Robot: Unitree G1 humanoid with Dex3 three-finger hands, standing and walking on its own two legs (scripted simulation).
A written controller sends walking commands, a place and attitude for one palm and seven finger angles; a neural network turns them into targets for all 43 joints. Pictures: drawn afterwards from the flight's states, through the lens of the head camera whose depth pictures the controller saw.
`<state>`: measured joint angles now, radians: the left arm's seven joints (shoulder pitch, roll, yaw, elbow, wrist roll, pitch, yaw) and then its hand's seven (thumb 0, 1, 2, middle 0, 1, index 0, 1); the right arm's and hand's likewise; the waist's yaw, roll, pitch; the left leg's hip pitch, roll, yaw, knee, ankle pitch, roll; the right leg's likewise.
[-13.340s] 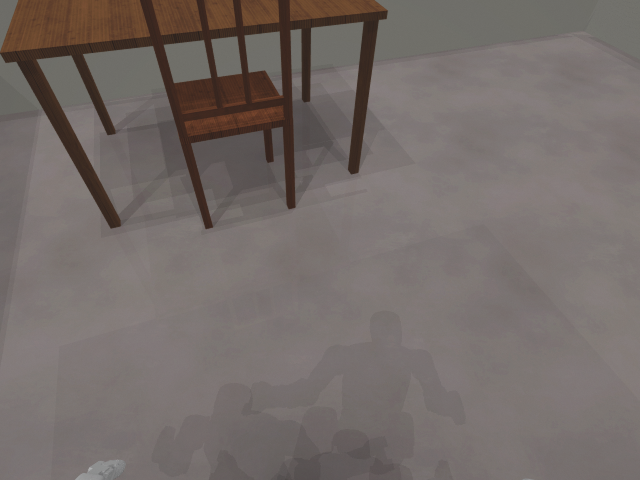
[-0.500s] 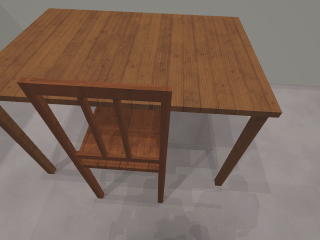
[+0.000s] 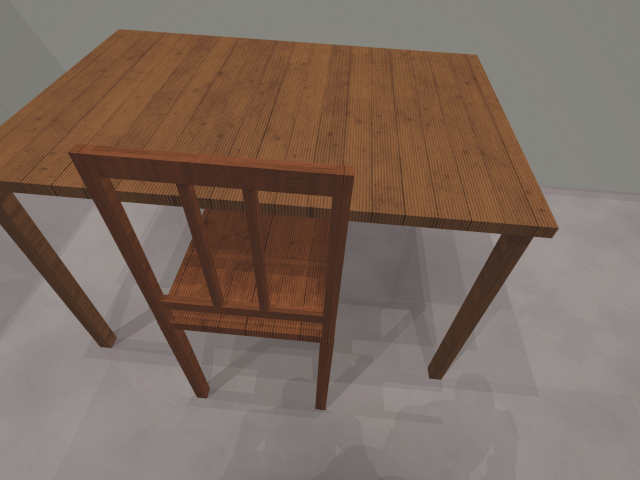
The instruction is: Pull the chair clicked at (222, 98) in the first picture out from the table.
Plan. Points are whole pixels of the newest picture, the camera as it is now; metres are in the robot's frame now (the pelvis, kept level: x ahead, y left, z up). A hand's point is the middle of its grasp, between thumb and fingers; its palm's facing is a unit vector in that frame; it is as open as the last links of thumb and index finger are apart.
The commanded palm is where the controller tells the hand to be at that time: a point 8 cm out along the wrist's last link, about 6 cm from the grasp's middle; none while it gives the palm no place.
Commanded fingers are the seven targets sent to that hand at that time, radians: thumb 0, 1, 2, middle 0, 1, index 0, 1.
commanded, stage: look again from close up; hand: left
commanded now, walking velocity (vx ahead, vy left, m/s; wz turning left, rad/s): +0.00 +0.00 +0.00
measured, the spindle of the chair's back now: (204, 252) +0.49 +0.24 -0.06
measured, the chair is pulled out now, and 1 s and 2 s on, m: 0.00 0.00 0.00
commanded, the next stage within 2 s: shuffle to correct the standing spot in 0.96 s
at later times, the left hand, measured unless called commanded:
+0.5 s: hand out of the picture +0.00 +0.17 -0.18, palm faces +0.01 -0.99 -0.15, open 7.4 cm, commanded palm none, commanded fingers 0.00 0.90 0.90 -0.20 -0.30 -0.20 -0.30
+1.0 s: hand out of the picture +0.01 +0.18 -0.18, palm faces +0.01 -0.99 -0.15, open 7.4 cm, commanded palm none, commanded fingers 0.00 0.90 0.90 -0.20 -0.30 -0.20 -0.30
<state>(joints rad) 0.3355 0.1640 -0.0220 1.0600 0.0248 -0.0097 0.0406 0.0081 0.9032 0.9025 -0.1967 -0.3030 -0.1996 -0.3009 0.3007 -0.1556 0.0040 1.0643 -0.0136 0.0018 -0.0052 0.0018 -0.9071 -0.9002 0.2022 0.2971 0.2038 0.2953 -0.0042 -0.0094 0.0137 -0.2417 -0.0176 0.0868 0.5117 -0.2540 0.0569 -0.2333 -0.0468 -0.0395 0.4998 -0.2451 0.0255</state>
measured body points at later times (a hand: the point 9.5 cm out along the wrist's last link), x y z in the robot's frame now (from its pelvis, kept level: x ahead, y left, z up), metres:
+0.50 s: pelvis +0.01 +0.01 +0.00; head +0.02 +0.03 +0.45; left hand +0.00 +0.22 -0.16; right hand +0.01 -0.21 -0.15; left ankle +0.02 +0.08 -0.74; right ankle +0.01 -0.14 -0.74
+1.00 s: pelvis +0.02 +0.02 +0.01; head +0.04 +0.04 +0.45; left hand +0.01 +0.23 -0.16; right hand +0.02 -0.20 -0.15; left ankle +0.02 +0.08 -0.74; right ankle +0.01 -0.14 -0.74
